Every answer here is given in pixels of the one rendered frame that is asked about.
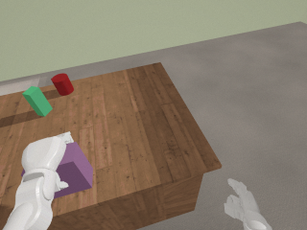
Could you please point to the table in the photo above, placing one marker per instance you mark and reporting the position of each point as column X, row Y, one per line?
column 147, row 152

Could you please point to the robot right hand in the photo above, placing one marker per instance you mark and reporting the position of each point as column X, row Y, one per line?
column 235, row 206

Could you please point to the robot right forearm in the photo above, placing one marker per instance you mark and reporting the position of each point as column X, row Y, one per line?
column 255, row 221

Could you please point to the robot left hand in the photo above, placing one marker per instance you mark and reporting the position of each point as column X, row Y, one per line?
column 46, row 154

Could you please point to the sponge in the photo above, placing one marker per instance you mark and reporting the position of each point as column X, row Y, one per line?
column 75, row 170

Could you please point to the robot left forearm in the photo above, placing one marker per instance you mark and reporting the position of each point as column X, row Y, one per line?
column 33, row 198

